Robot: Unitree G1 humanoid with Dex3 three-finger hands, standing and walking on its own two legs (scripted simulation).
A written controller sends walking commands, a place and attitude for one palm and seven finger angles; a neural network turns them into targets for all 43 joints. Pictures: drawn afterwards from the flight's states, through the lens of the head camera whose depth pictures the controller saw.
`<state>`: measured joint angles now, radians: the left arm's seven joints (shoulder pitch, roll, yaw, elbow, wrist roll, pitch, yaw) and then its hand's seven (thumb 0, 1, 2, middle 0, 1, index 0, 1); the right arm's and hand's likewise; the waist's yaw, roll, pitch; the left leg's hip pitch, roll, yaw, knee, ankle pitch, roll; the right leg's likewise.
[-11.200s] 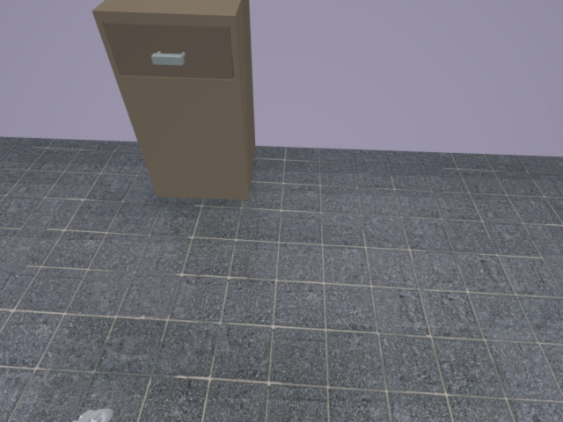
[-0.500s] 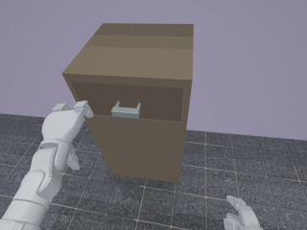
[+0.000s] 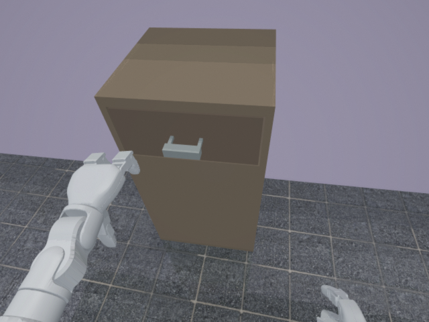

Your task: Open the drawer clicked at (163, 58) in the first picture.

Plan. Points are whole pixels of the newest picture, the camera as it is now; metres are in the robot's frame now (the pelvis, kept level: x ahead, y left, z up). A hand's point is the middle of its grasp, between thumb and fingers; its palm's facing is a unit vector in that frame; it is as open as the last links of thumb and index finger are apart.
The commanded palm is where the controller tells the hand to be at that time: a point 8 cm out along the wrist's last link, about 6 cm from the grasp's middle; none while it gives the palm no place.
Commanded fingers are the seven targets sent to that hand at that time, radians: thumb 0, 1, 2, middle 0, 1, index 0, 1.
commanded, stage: move the hooked fingers above the handle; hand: left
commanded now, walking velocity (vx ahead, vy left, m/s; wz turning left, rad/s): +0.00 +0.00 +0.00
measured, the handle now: (184, 145) +0.56 +0.16 -0.03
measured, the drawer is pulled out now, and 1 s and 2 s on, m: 0.00 0.00 0.00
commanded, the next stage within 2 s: none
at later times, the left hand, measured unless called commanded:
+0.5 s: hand (146, 180) +0.37 +0.19 +0.05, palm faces -0.07 -0.08 -0.99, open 13.8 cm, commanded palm +0.36 +0.20 +0.12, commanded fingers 0.00 -0.50 0.30 -0.30 -1.20 -0.30 -1.20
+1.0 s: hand (174, 162) +0.43 +0.15 +0.04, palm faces -0.03 -0.08 -1.00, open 13.8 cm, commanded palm +0.42 +0.18 +0.10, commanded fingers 0.00 -0.50 0.30 -0.30 -1.20 -0.30 -1.20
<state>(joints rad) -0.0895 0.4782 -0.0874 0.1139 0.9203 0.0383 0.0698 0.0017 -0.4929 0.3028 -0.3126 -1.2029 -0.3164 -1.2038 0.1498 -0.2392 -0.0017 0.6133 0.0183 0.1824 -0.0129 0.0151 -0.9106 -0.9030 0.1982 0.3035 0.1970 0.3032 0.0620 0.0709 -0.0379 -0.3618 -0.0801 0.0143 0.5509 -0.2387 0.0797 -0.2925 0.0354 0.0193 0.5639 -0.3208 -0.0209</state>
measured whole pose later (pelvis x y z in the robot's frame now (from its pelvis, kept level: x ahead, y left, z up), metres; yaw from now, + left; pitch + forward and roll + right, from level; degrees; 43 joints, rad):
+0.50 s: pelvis +0.02 -0.02 +0.00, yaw +0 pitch +7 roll +0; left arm -0.28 0.46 -0.13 0.34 0.95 -0.03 0.08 0.00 -0.49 0.30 -0.31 -1.20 -0.32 -1.20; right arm 0.20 -0.25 -0.02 0.63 0.02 0.19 -0.04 0.01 -0.91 -0.90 0.20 0.30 0.20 0.30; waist 0.03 0.05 -0.07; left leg -0.43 -0.06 0.01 0.60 -0.28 0.06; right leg -0.36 0.06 0.02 0.60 -0.36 -0.05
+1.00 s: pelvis +0.03 -0.03 -0.01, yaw +0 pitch +11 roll +0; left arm -0.48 0.41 -0.16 0.56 1.01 -0.11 0.16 0.00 -0.49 0.30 -0.32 -1.20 -0.32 -1.20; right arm 0.20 -0.25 -0.05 0.64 0.01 0.19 -0.04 0.01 -0.91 -0.90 0.20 0.30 0.20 0.30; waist -0.01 0.04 -0.11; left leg -0.54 -0.05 0.00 0.67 -0.33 0.04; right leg -0.47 0.07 0.00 0.68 -0.41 -0.06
